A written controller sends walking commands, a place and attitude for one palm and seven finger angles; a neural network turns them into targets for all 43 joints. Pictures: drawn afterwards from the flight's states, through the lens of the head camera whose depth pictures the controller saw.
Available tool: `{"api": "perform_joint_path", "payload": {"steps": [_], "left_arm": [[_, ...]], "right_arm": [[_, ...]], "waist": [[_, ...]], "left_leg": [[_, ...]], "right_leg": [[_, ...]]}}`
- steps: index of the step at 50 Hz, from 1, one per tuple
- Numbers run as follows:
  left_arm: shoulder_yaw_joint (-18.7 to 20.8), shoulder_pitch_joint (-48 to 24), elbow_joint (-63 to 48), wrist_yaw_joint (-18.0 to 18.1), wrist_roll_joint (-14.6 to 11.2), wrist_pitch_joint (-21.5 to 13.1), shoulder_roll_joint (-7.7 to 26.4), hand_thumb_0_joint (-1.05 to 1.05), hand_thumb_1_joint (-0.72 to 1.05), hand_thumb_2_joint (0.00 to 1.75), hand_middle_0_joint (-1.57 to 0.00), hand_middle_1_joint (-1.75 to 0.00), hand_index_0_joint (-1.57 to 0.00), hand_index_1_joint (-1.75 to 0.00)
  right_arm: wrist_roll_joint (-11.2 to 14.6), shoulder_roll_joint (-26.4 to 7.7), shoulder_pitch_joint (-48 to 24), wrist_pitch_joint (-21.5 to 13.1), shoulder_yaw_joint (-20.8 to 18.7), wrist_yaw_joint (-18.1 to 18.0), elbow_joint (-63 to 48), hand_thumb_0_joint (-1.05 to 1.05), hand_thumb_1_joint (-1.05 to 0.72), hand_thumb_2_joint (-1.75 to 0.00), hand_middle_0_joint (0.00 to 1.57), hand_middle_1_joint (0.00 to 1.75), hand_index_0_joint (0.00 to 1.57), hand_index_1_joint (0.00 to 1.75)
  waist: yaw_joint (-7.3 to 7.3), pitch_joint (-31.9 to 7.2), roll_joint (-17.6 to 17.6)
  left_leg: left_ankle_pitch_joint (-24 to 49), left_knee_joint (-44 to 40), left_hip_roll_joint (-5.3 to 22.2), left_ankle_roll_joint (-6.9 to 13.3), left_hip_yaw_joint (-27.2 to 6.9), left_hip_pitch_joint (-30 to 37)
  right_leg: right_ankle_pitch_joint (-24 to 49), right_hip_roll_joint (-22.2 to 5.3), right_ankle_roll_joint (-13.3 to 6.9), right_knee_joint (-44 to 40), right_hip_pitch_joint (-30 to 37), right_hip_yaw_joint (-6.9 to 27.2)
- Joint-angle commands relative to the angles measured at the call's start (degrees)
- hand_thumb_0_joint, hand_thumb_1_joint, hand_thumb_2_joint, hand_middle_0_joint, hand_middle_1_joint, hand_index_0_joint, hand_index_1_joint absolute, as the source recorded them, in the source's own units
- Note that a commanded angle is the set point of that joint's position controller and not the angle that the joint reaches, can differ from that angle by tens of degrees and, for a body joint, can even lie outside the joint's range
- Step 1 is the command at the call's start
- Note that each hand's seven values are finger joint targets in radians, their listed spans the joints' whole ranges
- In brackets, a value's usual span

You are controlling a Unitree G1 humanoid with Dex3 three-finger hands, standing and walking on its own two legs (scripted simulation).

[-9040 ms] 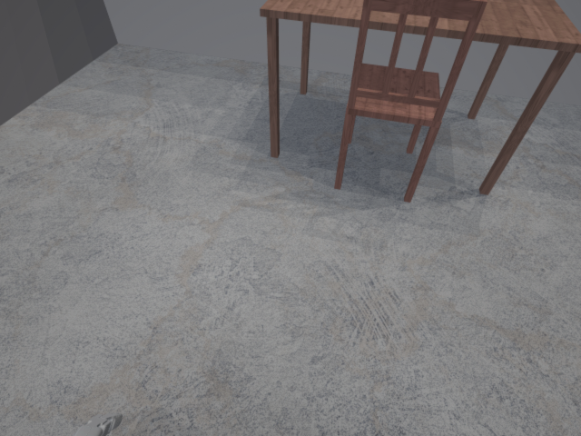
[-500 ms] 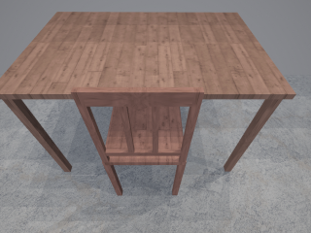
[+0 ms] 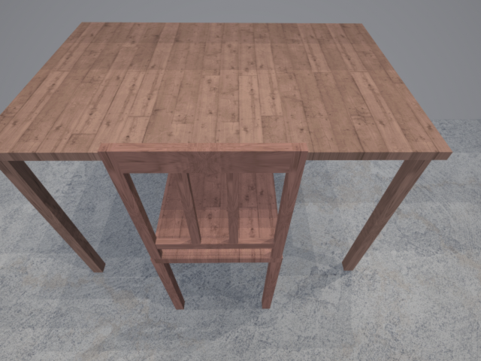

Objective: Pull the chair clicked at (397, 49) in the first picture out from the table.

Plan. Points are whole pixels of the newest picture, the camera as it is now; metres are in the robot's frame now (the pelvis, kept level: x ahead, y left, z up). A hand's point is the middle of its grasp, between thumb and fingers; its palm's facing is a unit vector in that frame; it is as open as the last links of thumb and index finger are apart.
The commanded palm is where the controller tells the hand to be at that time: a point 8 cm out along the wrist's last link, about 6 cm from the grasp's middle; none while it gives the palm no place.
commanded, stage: look again from close up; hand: left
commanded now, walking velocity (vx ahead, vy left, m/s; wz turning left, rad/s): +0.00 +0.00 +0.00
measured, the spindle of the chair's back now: (189, 210) +0.45 +0.15 -0.09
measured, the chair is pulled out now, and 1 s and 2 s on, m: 0.00 0.00 0.00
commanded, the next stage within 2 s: raise the hand toward the chair's back in 0.16 s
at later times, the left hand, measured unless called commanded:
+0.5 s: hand (135, 316) +0.20 +0.19 -0.04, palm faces +0.20 -0.97 -0.12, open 7.9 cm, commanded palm +0.09 +0.23 -0.07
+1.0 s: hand (144, 343) +0.16 +0.17 -0.07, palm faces -0.04 -1.00 -0.06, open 12.0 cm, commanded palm +0.12 +0.24 -0.06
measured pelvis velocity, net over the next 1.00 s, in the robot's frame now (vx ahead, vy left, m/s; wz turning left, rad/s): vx -0.06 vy -0.01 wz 0.08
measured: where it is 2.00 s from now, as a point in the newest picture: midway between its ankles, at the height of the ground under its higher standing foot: outside the picture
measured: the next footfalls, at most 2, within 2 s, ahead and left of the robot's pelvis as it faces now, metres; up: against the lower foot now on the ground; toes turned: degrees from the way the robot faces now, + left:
none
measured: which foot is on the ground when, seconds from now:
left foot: down 0.00-1.00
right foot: down 0.00-1.00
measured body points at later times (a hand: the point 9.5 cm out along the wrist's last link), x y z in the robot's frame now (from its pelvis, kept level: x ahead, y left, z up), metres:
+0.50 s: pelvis -0.04 -0.01 -0.02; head +0.02 -0.01 +0.43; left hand +0.18 +0.24 -0.03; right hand +0.08 -0.28 -0.13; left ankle -0.06 +0.09 -0.74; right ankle -0.02 -0.09 -0.74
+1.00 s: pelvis -0.06 -0.01 -0.12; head +0.05 -0.01 +0.32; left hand +0.16 +0.23 -0.06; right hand +0.17 -0.19 -0.22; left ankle -0.06 +0.09 -0.74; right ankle -0.02 -0.09 -0.74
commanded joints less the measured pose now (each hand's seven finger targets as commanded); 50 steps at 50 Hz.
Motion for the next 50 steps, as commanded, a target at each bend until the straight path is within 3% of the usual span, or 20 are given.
{"api": "perform_joint_path", "payload": {"steps": [1,12,13,14,15,18,20,22,25,28,30,31,34,35,37,38,42,44,47,50], "left_arm": [[0.51,4.34,-1.36,0.35,0.07,-0.99,4.89,0.0,0.9,0.9,-0.2,-0.3,-0.2,-0.3],[0.34,5.74,-0.75,0.31,0.1,-1.1,4.29,0.0,0.9,0.9,-0.2,-0.3,-0.2,-0.3],[-0.12,0.9,-5.75,1.02,-0.05,-1.11,12.28,0.0,0.9,0.9,-0.2,-0.3,-0.2,-0.3],[9.09,-30.31,-81.41,2.76,-12.96,-8.27,18.75,0.0,0.88,0.89,-0.2,-0.3,-0.2,-0.3],[4.76,-15.16,-67.61,3.86,-9.7,-4.03,12.7,0.0,0.85,0.88,-0.2,-0.29,-0.2,-0.29],[0.74,1.78,-61.54,4.35,-10.76,1.33,3.02,0.0,0.78,0.85,-0.19,-0.28,-0.19,-0.28],[2.97,-1.04,-61.09,2.23,-9.43,-4.13,4.19,0.0,0.74,0.83,-0.18,-0.27,-0.18,-0.27],[4.53,3.03,-56.85,-0.44,-9.34,-10.94,2.79,0.0,0.69,0.81,-0.18,-0.27,-0.18,-0.27],[9.97,17.63,-53.27,-7.67,-13.4,-22.2,3.47,0.0,0.62,0.78,-0.17,-0.26,-0.17,-0.26],[15.17,21.89,-52.29,-16.69,-15.62,-34.56,6.28,0.0,0.55,0.75,-0.16,-0.25,-0.16,-0.25],[16.51,18.58,-56.51,-19.61,-14.93,-38.45,9.7,0.0,0.5,0.73,-0.16,-0.24,-0.16,-0.24],[16.1,18.28,-59.4,-19.7,-14.56,-37.63,9.91,0.0,0.48,0.72,-0.16,-0.23,-0.16,-0.23],[13.08,6.89,-70.32,-17.71,-15.36,-34.43,9.06,0.0,0.41,0.69,-0.15,-0.22,-0.15,-0.22],[13.68,3.86,-74.03,-16.64,-16.07,-34.2,9.84,0.0,0.39,0.68,-0.15,-0.22,-0.15,-0.22],[11.95,-0.71,-84.03,-15.18,-16.48,-35.55,10.1,0.0,0.34,0.66,-0.14,-0.21,-0.14,-0.21],[10.41,-4.88,-88.48,-14.94,-16.22,-36.57,10.58,0.0,0.32,0.65,-0.14,-0.21,-0.14,-0.21],[6.02,-2.66,-83.81,-17.99,-14.71,-35.86,8.27,0.0,0.22,0.61,-0.13,-0.19,-0.13,-0.19],[7.81,-0.17,-78.94,-20.25,-14.53,-31.91,9.13,0.0,0.18,0.59,-0.13,-0.19,-0.13,-0.19],[11.65,6.94,-72.16,-22.06,-15.3,-22.65,9.46,0.0,0.11,0.56,-0.12,-0.18,-0.12,-0.18],[17.22,10.88,-73.98,-20.67,-16.82,-16.31,11.43,0.0,0.04,0.53,-0.11,-0.16,-0.11,-0.16]], "right_arm": [[0.06,-5.42,4.11,-0.47,-0.79,-0.11,-0.98,0.0,-0.9,-0.9,0.2,0.3,0.2,0.3],[0.15,-5.01,5.12,-0.69,-0.69,-0.2,-0.69,0.0,-0.9,-0.9,0.2,0.3,0.2,0.3],[-0.76,-8.94,0.29,0.0,-2.08,0.51,-6.04,0.0,-0.9,-0.9,0.2,0.3,0.2,0.3],[2.63,-18.37,-0.61,-6.9,-2.97,-1.91,-25.02,0.0,-0.9,-0.9,0.2,0.3,0.2,0.3],[2.61,-14.96,-1.07,-11.75,-3.91,-2.29,-19.95,0.0,-0.9,-0.9,0.2,0.3,0.2,0.3],[3.27,-14.33,0.04,-13.73,-3.59,-1.3,-20.23,0.0,-0.9,-0.9,0.2,0.3,0.2,0.3],[1.87,-14.99,-0.73,-15.5,-4.38,-0.76,-23.37,0.0,-0.9,-0.9,0.2,0.3,0.2,0.3],[0.6,-14.51,-3.68,-16.26,-4.78,0.85,-27.53,0.0,-0.9,-0.9,0.2,0.3,0.2,0.3],[-0.01,-13.43,-7.98,-15.85,-5.62,4.45,-32.67,0.0,-0.9,-0.9,0.2,0.3,0.2,0.3],[0.54,-12.96,-9.38,-15.06,-6.77,7.69,-35.94,0.0,-0.9,-0.9,0.2,0.3,0.2,0.3],[0.39,-13.88,-11.87,-14.11,-7.39,8.34,-39.43,0.0,-0.9,-0.9,0.2,0.3,0.2,0.3],[0.49,-14.03,-12.93,-13.36,-7.38,8.16,-41.68,0.0,-0.9,-0.9,0.2,0.3,0.2,0.3],[1.2,-14.08,-13.84,-12.38,-6.85,6.68,-46.32,0.0,-0.9,-0.9,0.2,0.3,0.2,0.3],[1.37,-13.99,-11.87,-12.51,-6.65,6.0,-46.05,0.0,-0.9,-0.9,0.2,0.3,0.2,0.3],[1.36,-14.02,-9.3,-13.63,-5.96,4.66,-45.62,0.0,-0.9,-0.9,0.2,0.3,0.2,0.3],[1.27,-14.24,-8.27,-14.2,-5.7,4.08,-45.15,0.0,-0.9,-0.9,0.2,0.3,0.2,0.3],[0.82,-14.69,-4.32,-16.35,-5.15,2.63,-40.94,0.0,-0.9,-0.9,0.2,0.3,0.2,0.3],[1.41,-14.87,-4.34,-15.93,-5.06,2.29,-40.66,0.0,-0.9,-0.9,0.2,0.3,0.2,0.3],[2.89,-14.31,-6.3,-13.92,-5.26,1.66,-42.23,0.0,-0.9,-0.9,0.2,0.3,0.2,0.3],[3.47,-13.08,-7.68,-11.92,-5.13,1.81,-44.64,0.0,-0.9,-0.9,0.2,0.3,0.2,0.3]], "waist": [[0.31,0.63,-1.0],[0.26,0.36,-0.2],[-1.64,5.02,2.58],[-6.37,-9.9,10.29],[-3.38,-5.53,10.19],[-4.22,-2.59,-3.21],[-5.2,-4.02,-12.31],[-3.67,-7.97,-14.6],[3.82,-16.87,-6.96],[6.21,-18.85,-1.14],[5.81,-19.94,-0.83],[6.06,-20.24,0.95],[2.48,-15.26,-0.04],[1.19,-16.56,0.53],[-0.48,-20.25,5.21],[-2.13,-22.53,4.65],[-4.2,-26.84,3.23],[-3.79,-28.43,0.92],[-0.63,-28.95,-4.19],[2.83,-31.7,-3.08]], "left_leg": [[15.48,-2.49,7.24,0.23,-5.75,-1.33],[15.76,-2.65,7.37,0.36,-5.89,-0.39],[26.06,-2.08,2.22,0.92,-7.31,-5.37],[26.42,1.8,2.31,-0.11,-3.41,-0.73],[29.23,0.41,3.22,0.23,-1.45,0.19],[20.09,3.32,1.96,0.82,-3.98,-5.57],[13.2,8.76,0.94,1.51,-4.87,-12.14],[7.56,15.18,0.01,0.91,-5.83,-21.2],[5.94,23.97,-1.61,-1.81,-5.12,-32.12],[4.82,32.11,-2.29,-3.17,-4.38,-42.4],[1.43,36.04,-2.49,-2.26,-3.47,-47.14],[-0.13,36.76,-2.55,-1.57,-2.74,-47.65],[-9.38,38.55,-1.97,-0.18,-3.31,-49.88],[-9.5,39.63,-1.47,0.2,-3.95,-48.99],[-7.18,40.54,-0.81,0.62,-5.51,-45.08],[-6.78,42.18,-0.53,0.95,-6.17,-43.74],[4.53,45.73,0.32,1.34,-7.52,-41.91],[4.36,45.96,0.29,1.13,-7.4,-43.06],[2.49,43.11,-0.04,0.73,-6.82,-46.39],[5.47,40.36,-0.75,0.17,-6.33,-45.11]], "right_leg": [[19.29,-8.16,-0.91,-2.55,0.38,7.07],[18.03,-8.01,-0.92,-3.06,-0.02,6.86],[21.3,-3.92,-1.84,5.46,-4.63,3.12],[10.38,-1.78,1.96,-1.46,-3.65,-0.16],[7.3,-1.22,-0.11,-0.14,-3.02,0.31],[9.4,-1.17,1.14,-0.92,-5.69,-3.21],[6.81,-1.54,2.44,3.36,-11.81,-3.8],[1.49,-2.14,2.9,10.01,-17.92,-3.66],[3.95,-3.62,1.58,20.73,-17.77,-0.33],[7.85,-4.52,0.34,29.24,-20.38,3.56],[2.94,-4.62,0.35,31.87,-24.26,5.67],[-1.6,-4.29,0.14,32.17,-26.08,6.04],[-20.81,-3.59,0.61,29.28,-35.32,7.14],[-21.67,-3.4,0.69,29.23,-35.83,6.82],[-17.07,-2.62,0.27,31.34,-36.93,4.47],[-15.81,-2.16,0.6,32.48,-38.7,4.32],[-0.78,-1.92,0.9,36.37,-38.11,1.58],[-0.08,-2.06,1.3,36.45,-36.68,1.07],[-0.9,-2.49,1.97,34.63,-31.26,1.19],[2.97,-2.98,2.0,33.76,-25.22,1.16]]}}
